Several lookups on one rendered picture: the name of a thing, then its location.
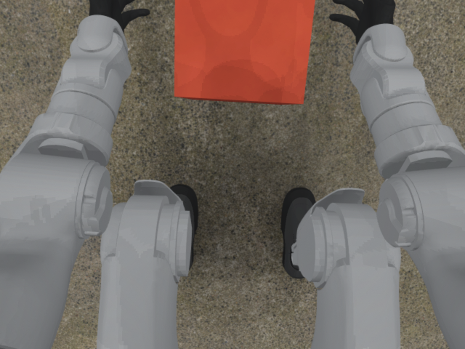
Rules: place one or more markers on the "right robot forearm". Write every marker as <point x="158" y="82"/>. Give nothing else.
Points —
<point x="408" y="133"/>

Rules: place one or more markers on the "left robot hand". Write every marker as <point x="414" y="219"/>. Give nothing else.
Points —
<point x="114" y="8"/>

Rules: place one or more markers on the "left robot upper arm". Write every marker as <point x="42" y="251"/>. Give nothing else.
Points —
<point x="49" y="205"/>

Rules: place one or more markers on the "right robot hand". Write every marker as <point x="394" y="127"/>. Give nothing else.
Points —
<point x="369" y="13"/>

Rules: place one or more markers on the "carton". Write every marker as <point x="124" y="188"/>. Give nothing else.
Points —
<point x="245" y="51"/>

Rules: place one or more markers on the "robot left shin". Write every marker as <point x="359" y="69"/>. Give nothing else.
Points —
<point x="141" y="187"/>

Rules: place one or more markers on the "robot right thigh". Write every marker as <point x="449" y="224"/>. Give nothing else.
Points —
<point x="344" y="253"/>

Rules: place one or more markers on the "right robot upper arm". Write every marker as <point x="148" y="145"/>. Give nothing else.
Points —
<point x="424" y="213"/>

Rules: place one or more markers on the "left robot forearm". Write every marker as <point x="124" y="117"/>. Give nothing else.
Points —
<point x="84" y="106"/>

